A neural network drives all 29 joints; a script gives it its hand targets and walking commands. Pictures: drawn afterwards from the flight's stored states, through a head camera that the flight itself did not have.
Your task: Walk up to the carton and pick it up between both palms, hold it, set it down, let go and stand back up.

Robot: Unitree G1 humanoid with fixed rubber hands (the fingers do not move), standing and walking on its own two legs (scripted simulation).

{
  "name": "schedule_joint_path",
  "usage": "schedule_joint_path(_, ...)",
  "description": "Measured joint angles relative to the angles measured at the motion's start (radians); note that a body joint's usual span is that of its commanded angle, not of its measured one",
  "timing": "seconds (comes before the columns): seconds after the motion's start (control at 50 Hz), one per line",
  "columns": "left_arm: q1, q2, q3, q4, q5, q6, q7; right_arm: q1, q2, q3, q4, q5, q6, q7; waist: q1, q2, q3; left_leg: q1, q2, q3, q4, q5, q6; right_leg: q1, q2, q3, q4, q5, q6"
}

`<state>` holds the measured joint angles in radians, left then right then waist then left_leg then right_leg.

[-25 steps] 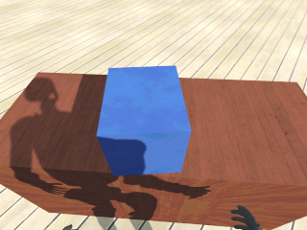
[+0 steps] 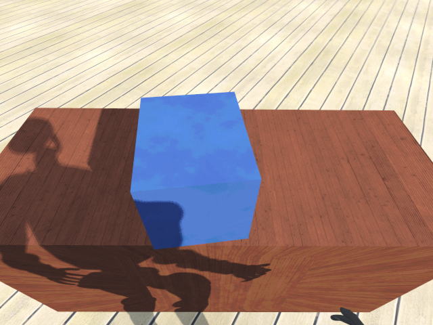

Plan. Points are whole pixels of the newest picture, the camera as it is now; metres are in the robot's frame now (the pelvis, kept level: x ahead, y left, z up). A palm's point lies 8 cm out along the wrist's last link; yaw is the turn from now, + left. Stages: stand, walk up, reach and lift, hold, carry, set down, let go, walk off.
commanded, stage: walk up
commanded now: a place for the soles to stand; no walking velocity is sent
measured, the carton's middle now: (195, 168) +0.44 +0.06 +0.01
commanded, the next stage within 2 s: reach and lift in 0.36 s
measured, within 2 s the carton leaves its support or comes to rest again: neither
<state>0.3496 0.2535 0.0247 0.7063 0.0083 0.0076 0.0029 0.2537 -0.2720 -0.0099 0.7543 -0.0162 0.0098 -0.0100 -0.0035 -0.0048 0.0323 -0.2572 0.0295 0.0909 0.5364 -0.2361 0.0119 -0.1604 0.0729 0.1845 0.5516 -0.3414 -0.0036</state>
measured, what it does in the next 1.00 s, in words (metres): stands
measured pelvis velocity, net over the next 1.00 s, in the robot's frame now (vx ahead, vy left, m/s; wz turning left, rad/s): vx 0.00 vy -0.01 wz -0.03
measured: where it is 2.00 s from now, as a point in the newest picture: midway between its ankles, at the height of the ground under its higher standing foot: outside the picture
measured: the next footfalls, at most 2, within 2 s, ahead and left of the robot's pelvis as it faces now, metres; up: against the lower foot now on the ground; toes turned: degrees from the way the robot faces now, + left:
none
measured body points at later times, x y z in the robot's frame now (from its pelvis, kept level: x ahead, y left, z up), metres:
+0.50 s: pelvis -0.02 +0.01 -0.02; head +0.02 +0.00 +0.43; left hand +0.14 +0.27 -0.13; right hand +0.11 -0.27 -0.13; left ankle +0.03 +0.11 -0.73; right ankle -0.02 -0.13 -0.73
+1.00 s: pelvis +0.00 -0.01 +0.01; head -0.01 +0.00 +0.46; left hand +0.18 +0.24 -0.07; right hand +0.16 -0.23 -0.07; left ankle +0.03 +0.11 -0.73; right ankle -0.02 -0.13 -0.73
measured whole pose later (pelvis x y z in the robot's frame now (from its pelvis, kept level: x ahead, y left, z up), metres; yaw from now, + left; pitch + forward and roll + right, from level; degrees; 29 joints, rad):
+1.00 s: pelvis +0.00 -0.01 +0.01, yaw -2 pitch -6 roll +1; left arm 0.15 0.25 0.08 0.58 0.01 0.09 0.00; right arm 0.24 -0.16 0.01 0.62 0.03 -0.18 -0.01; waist 0.01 -0.04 0.09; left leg -0.10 0.04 0.10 0.37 -0.16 -0.01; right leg -0.04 0.00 0.04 0.42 -0.27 -0.01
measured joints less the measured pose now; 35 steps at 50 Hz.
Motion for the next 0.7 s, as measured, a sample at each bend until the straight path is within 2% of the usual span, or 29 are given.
schedule_joint_path(0.38,0.005,0.005,0.008,0.008,0.004,-0.001,0.005,0.016,-0.012,0.000,0.006,0.001,0.004,-0.003,-0.006,0.002,0.009,0.003,0.013,0.045,0.015,-0.016,0.006,-0.017,0.008,0.043,0.022,-0.002,0.011)
schedule_joint_path(0.42,-0.051,0.019,-0.018,0.018,-0.006,0.073,0.022,-0.021,-0.003,-0.049,0.072,-0.035,-0.070,0.024,-0.012,0.005,0.010,-0.042,0.010,0.036,0.055,-0.027,0.007,-0.065,-0.028,-0.033,0.068,-0.025,0.003)
schedule_joint_path(0.46,-0.152,0.031,-0.033,0.012,-0.007,0.164,0.042,-0.088,0.005,-0.083,0.133,-0.053,-0.129,0.052,-0.010,-0.002,0.050,-0.078,0.004,0.030,0.110,-0.042,0.009,-0.107,-0.068,-0.094,0.130,-0.037,0.018)
schedule_joint_path(0.54,-0.298,0.017,-0.018,-0.104,0.007,0.277,0.038,-0.177,0.025,-0.109,0.125,-0.052,-0.178,0.058,-0.020,-0.005,0.126,-0.095,0.005,0.016,0.156,-0.058,0.008,-0.117,-0.080,-0.131,0.169,-0.035,0.022)
schedule_joint_path(0.62,-0.320,-0.036,0.007,-0.222,0.030,0.301,0.018,-0.173,0.033,-0.077,0.072,-0.001,-0.203,0.050,-0.032,-0.012,0.126,-0.041,0.016,0.018,0.098,-0.034,0.003,-0.063,-0.072,-0.133,0.100,-0.022,0.026)
schedule_joint_path(0.7,-0.287,-0.067,0.024,-0.222,0.047,0.272,0.012,-0.110,0.024,-0.029,0.033,0.030,-0.209,0.047,-0.033,-0.027,0.068,0.038,0.022,0.027,0.003,-0.005,-0.010,0.011,-0.064,-0.129,0.000,0.015,0.014)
